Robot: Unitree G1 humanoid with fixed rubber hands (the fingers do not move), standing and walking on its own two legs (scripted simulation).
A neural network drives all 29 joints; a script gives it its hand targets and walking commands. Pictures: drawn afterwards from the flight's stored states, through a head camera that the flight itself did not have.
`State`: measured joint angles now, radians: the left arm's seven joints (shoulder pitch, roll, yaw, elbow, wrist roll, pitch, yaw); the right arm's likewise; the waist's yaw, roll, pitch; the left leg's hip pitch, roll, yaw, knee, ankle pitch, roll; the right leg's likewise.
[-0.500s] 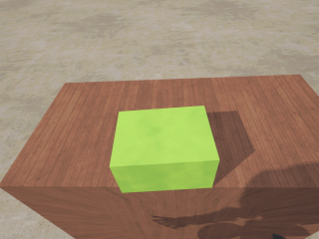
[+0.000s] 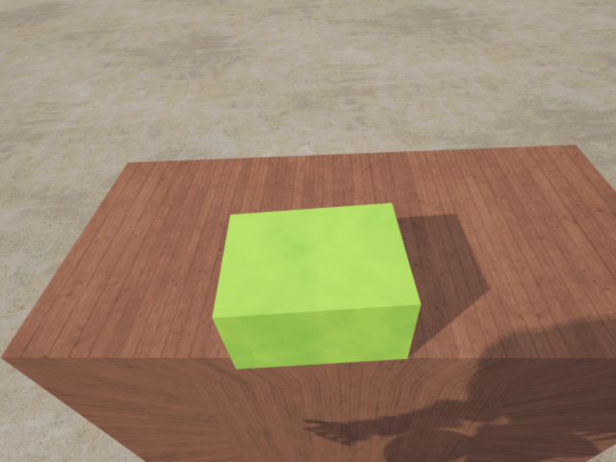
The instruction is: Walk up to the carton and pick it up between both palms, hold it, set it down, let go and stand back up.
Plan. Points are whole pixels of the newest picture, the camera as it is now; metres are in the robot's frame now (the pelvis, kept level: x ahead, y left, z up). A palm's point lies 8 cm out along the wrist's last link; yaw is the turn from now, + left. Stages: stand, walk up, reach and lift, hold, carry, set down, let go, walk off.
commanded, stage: stand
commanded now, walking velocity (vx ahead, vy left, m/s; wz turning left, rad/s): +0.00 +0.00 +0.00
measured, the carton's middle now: (315, 284) +0.40 +0.03 +0.02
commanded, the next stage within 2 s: none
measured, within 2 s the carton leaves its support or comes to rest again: neither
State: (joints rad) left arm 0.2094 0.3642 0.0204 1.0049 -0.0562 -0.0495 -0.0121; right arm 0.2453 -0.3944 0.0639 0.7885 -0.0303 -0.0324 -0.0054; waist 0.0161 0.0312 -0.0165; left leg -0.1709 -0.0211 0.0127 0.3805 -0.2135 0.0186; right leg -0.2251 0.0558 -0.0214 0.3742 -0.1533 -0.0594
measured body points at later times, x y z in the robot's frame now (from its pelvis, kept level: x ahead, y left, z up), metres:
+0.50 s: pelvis -0.01 +0.00 +0.00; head -0.01 -0.02 +0.45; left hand +0.06 +0.31 -0.11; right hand +0.10 -0.29 -0.12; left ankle -0.01 +0.11 -0.74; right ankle +0.03 -0.08 -0.74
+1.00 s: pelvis -0.01 +0.00 +0.00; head -0.02 -0.02 +0.45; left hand +0.05 +0.31 -0.11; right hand +0.10 -0.29 -0.12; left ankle -0.01 +0.11 -0.74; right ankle +0.03 -0.08 -0.74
